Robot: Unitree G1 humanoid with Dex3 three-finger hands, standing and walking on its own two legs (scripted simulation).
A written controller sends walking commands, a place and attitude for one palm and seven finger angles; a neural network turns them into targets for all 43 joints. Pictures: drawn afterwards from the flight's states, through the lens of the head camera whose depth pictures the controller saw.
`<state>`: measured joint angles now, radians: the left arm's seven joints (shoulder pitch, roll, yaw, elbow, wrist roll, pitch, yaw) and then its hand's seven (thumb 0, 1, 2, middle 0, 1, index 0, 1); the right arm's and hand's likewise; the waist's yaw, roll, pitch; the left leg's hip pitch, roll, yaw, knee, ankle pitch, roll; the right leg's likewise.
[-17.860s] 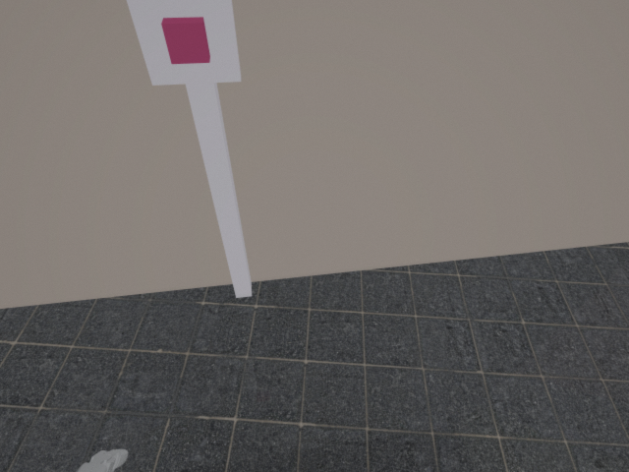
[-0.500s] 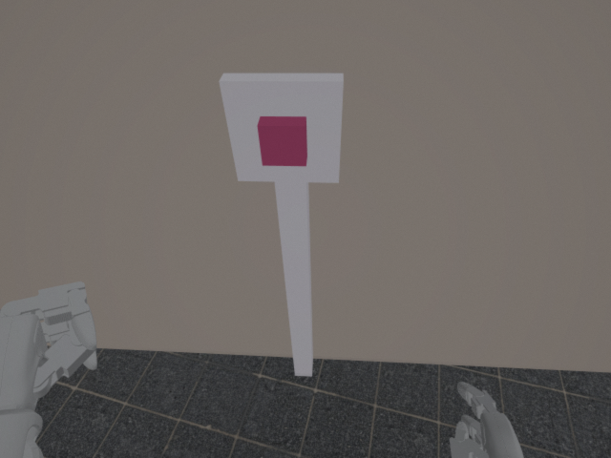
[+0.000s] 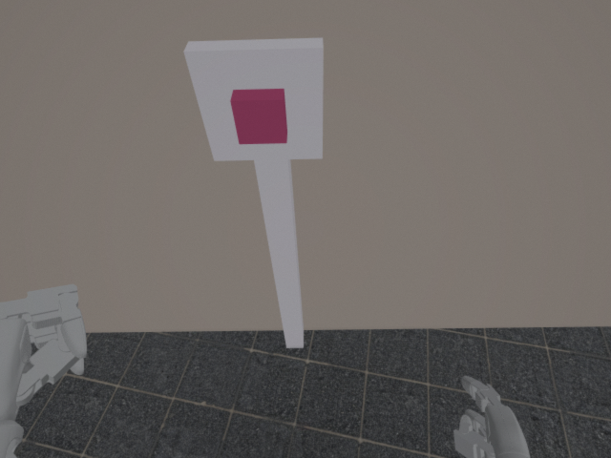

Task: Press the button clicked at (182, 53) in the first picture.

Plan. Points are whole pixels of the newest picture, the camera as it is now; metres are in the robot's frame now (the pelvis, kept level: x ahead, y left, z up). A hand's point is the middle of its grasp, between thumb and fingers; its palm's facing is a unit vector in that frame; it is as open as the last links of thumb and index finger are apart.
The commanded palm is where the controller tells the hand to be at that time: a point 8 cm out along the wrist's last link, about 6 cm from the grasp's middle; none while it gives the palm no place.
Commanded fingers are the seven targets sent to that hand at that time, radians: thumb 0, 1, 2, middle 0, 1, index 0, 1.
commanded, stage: step back with the hand held close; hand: left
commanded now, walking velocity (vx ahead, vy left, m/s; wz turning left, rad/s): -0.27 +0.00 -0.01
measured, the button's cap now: (261, 116) +0.53 +0.11 +0.17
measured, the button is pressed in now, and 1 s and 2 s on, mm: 0 0 0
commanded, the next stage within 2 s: stop stepping back and stand still in 0.92 s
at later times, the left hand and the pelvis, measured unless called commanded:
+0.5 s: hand out of the picture +0.10 +0.26 +0.15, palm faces +0.34 -0.83 -0.44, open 3.1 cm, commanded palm +0.04 +0.31 +0.17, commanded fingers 0.00 0.90 0.90 -1.30 -1.50 -1.30 -1.50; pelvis -0.08 +0.03 -0.02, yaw +1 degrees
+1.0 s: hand out of the picture +0.01 +0.28 +0.16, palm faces +0.29 -0.87 -0.40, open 3.1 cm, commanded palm -0.06 +0.33 +0.17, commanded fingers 0.00 0.90 0.90 -1.30 -1.50 -1.30 -1.50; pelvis -0.19 +0.05 -0.03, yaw -1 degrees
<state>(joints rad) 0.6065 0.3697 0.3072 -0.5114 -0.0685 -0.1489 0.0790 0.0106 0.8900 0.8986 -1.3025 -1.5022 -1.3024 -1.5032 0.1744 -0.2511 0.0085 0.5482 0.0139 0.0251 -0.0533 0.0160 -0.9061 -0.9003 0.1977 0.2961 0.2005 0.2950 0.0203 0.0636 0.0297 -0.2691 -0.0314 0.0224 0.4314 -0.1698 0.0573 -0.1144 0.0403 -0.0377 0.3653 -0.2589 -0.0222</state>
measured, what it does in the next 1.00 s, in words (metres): walks backwards: right foot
